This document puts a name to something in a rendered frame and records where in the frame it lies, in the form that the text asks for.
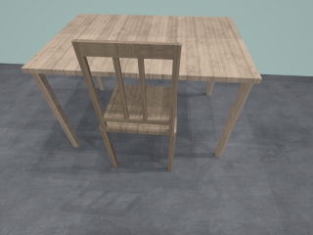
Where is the chair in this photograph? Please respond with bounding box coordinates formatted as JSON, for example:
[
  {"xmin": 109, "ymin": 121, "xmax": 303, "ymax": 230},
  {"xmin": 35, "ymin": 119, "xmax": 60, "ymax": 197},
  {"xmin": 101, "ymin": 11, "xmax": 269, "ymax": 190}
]
[{"xmin": 71, "ymin": 39, "xmax": 182, "ymax": 171}]

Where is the table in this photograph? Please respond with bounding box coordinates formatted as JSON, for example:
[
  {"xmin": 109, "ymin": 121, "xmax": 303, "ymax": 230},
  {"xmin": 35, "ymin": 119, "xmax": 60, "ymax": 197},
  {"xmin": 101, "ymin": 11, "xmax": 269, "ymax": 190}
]
[{"xmin": 22, "ymin": 14, "xmax": 262, "ymax": 158}]

